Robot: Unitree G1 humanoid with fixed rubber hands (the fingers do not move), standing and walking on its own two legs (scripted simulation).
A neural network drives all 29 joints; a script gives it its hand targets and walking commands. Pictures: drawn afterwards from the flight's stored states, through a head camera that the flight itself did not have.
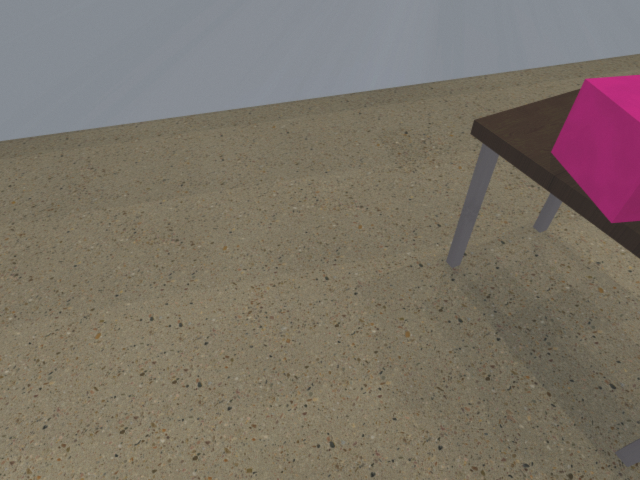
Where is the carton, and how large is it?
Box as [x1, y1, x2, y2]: [551, 75, 639, 222]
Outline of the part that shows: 639,75 585,79 551,151 611,222 639,220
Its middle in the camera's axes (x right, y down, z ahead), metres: +0.74 -0.20 +0.85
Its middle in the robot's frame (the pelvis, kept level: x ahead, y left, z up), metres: +0.81 -0.70 -0.04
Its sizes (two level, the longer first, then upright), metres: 0.269 0.250 0.197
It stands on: a table, 0.64 m high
